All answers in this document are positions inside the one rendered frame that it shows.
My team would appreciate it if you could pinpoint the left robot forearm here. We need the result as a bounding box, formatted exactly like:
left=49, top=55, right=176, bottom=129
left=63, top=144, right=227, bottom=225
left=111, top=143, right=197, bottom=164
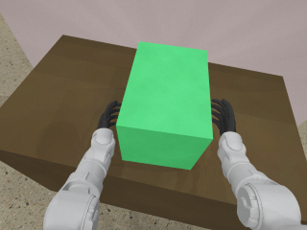
left=43, top=127, right=116, bottom=229

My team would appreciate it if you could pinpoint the pedestal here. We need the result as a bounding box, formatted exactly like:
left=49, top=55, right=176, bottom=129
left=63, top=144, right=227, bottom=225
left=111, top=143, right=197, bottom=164
left=0, top=34, right=307, bottom=230

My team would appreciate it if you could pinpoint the carton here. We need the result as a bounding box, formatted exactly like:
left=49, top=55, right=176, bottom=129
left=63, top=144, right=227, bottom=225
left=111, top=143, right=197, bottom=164
left=116, top=41, right=213, bottom=170

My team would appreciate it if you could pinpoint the left robot hand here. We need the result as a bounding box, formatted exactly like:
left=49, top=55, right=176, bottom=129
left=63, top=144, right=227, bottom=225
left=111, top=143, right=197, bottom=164
left=97, top=101, right=122, bottom=129

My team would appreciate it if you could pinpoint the robot right upper arm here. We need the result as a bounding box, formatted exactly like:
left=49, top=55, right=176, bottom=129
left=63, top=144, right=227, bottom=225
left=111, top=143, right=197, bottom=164
left=237, top=183, right=307, bottom=230

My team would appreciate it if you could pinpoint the right robot hand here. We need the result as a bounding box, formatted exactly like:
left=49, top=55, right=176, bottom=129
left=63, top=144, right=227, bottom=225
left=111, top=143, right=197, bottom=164
left=211, top=99, right=237, bottom=136

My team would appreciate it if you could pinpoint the robot left upper arm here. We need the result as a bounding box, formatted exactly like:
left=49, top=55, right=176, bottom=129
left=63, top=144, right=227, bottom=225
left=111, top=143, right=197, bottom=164
left=43, top=190, right=100, bottom=230

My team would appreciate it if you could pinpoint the right robot forearm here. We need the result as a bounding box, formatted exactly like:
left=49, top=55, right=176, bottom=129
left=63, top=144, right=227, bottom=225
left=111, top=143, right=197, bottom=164
left=217, top=131, right=301, bottom=222

